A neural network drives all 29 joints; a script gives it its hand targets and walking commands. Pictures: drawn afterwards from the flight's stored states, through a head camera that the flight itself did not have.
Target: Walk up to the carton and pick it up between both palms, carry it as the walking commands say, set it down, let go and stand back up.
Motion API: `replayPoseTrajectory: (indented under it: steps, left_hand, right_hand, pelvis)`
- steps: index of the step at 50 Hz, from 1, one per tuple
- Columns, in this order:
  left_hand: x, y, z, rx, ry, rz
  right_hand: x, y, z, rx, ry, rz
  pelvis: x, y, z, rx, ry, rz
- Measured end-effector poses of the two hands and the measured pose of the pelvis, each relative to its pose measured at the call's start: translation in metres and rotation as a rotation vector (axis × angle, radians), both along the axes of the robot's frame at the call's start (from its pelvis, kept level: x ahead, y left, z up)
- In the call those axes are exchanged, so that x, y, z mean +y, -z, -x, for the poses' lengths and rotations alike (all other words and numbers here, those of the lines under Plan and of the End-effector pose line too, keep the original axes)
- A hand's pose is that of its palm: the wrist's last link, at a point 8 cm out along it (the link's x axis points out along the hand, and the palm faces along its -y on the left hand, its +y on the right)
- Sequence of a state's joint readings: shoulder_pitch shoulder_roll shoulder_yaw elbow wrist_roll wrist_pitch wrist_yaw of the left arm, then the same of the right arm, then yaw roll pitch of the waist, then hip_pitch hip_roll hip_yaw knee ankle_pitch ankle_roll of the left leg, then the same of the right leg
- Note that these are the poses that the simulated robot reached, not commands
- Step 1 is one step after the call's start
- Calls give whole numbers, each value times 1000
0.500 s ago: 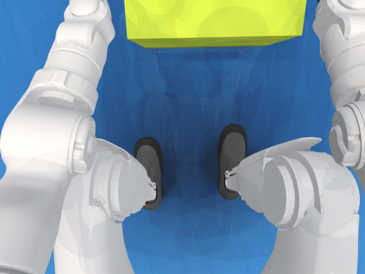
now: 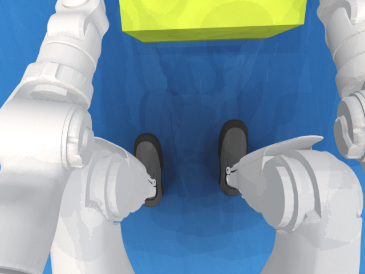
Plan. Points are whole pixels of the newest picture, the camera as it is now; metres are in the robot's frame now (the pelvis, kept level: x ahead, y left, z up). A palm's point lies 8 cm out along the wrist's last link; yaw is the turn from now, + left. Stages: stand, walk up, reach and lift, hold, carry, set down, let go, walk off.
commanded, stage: reach and lift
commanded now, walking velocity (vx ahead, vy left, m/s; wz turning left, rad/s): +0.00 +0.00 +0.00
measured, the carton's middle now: out of the picture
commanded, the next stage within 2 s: none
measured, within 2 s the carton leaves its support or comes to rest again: leaves its support in 0.42 s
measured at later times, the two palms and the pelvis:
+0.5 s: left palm out of the picture +0.54 +0.14 -0.16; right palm out of the picture +0.53 -0.22 -0.17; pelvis +0.01 +0.01 +0.01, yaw -1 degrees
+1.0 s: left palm out of the picture +0.54 +0.14 -0.10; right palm out of the picture +0.54 -0.22 -0.10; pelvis +0.01 +0.01 +0.03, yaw -1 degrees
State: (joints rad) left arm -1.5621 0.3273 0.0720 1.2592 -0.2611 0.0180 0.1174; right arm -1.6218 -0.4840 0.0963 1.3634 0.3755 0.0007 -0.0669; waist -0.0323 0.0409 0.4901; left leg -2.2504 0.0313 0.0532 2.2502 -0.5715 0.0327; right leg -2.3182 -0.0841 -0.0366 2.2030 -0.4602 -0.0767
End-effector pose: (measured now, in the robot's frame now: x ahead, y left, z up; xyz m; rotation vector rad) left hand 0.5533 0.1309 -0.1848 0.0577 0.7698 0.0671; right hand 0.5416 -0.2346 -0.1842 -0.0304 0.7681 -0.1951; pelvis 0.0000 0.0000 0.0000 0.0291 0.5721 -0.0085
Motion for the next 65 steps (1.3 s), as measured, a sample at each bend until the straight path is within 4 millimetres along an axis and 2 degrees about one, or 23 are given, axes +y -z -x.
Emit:
replayPoseTrajectory:
  steps: [10, 21, 27, 36, 40, 47, 52, 65]
  left_hand:
    - [1, -1, -2, 20, 21, 5]
    - [8, -12, 6, 46, -5, -45]
    - [12, -33, 13, 31, -36, -42]
    - [4, -66, 7, 1, -20, -31]
    - [2, -72, 6, -2, -16, -28]
    - [5, -76, 10, -6, -36, -28]
    - [7, -87, 10, -20, -55, -26]
    - [1, -135, 13, -49, -59, -16]
  right_hand:
    - [-1, 1, 0, 0, -11, -19]
    - [10, -4, 6, 22, -14, -6]
    - [17, -27, 9, 13, -1, 2]
    - [9, -70, 4, -10, 8, 25]
    - [7, -77, 3, -11, 2, 24]
    - [9, -77, 4, -13, -12, 12]
    - [11, -84, 5, -24, -10, 5]
    - [7, -132, 11, -47, 7, 11]
  pelvis:
    - [2, 7, 0, -24, -3, 3]
    - [5, -1, -7, -5, 13, -1]
    - [8, -13, -7, 5, 20, -3]
    - [11, -26, -3, 37, 18, -2]
    - [11, -29, -4, 52, 21, -3]
    - [9, -32, -7, 71, 22, -9]
    - [8, -36, -10, 81, 22, -15]
    - [5, -58, -14, 132, 29, -24]
